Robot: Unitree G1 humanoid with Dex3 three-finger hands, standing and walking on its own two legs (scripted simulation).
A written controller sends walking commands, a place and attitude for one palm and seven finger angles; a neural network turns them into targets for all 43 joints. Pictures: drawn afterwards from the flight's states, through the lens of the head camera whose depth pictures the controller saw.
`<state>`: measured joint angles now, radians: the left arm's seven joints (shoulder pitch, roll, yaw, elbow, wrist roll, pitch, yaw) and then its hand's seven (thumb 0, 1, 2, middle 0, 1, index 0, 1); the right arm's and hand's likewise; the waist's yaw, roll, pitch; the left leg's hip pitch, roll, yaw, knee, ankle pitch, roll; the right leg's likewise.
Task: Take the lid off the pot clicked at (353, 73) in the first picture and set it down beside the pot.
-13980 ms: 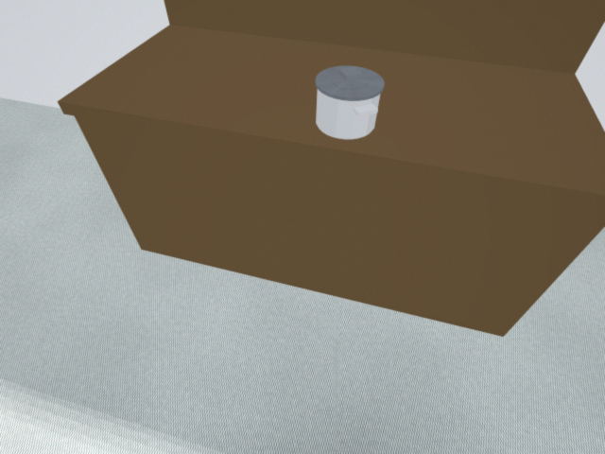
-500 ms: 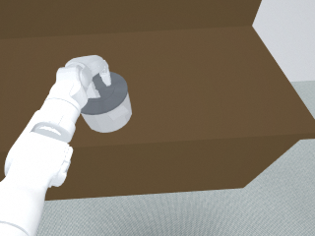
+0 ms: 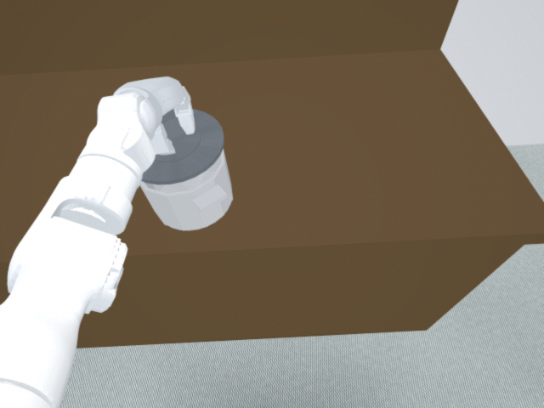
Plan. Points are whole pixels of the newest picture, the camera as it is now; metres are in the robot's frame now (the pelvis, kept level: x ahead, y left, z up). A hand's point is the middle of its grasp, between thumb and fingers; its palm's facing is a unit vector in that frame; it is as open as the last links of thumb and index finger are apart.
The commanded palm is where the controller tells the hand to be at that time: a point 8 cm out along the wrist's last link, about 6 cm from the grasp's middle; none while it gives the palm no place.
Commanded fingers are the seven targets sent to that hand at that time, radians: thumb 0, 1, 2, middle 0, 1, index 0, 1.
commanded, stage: lift the lid straight up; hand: left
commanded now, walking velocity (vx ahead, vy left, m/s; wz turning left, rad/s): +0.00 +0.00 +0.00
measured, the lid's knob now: (169, 133) +0.52 +0.14 +0.12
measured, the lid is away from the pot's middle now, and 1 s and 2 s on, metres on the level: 0.00 0.01 0.07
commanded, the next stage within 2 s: move the lid sideways beside the pot in 1.30 s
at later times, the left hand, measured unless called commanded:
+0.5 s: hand (148, 114) +0.48 +0.14 +0.19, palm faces -0.33 -0.06 -0.94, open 7.3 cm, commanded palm +0.49 +0.14 +0.27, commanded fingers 0.00 0.70 0.90 -0.78 -1.06 -0.82 -1.08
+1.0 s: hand (133, 87) +0.48 +0.15 +0.23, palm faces -0.30 -0.08 -0.95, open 7.2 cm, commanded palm +0.49 +0.15 +0.31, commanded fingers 0.00 0.70 0.90 -0.78 -1.06 -0.82 -1.08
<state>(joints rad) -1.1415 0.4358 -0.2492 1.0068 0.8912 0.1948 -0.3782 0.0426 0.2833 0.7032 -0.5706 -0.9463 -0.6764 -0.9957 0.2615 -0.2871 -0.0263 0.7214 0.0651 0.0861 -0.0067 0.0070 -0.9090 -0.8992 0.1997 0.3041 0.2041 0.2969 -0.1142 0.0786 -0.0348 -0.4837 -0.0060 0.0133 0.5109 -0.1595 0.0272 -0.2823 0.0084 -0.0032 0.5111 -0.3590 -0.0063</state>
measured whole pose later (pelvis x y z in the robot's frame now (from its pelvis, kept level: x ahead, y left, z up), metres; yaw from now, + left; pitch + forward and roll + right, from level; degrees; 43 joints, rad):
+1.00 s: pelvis -0.01 +0.00 +0.00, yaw +1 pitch +6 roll +0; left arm -1.33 0.48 -0.27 1.02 0.91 0.25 -0.52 0.05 0.28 0.71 -0.57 -0.94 -0.69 -1.00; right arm 0.27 -0.30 -0.02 0.72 0.06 0.05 0.00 0.01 -0.91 -0.90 0.20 0.30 0.20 0.30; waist -0.11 0.07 -0.02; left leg -0.44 -0.02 0.00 0.47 -0.13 0.03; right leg -0.24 0.00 -0.01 0.48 -0.34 0.00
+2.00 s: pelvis -0.01 +0.00 +0.00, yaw +1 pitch +6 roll -1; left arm -1.33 0.61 -0.23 1.01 0.95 0.19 -0.56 0.05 0.28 0.71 -0.57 -0.94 -0.69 -1.00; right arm 0.27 -0.31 -0.01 0.71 0.06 0.08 -0.01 0.01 -0.91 -0.90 0.20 0.30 0.20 0.30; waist -0.11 0.06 -0.01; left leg -0.46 -0.01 -0.01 0.49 -0.14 0.03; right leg -0.24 0.01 -0.02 0.47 -0.33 0.00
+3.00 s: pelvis -0.01 +0.02 +0.00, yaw +0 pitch +8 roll -2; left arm -1.31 0.88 -0.13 1.06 0.96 0.01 -0.60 0.04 0.29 0.71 -0.57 -0.94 -0.69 -1.00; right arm 0.29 -0.32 0.00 0.71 0.09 0.15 -0.04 0.01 -0.91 -0.90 0.20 0.30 0.21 0.30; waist -0.11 0.04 0.01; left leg -0.53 0.00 -0.01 0.57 -0.17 0.04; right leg -0.29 0.02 -0.02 0.50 -0.34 0.01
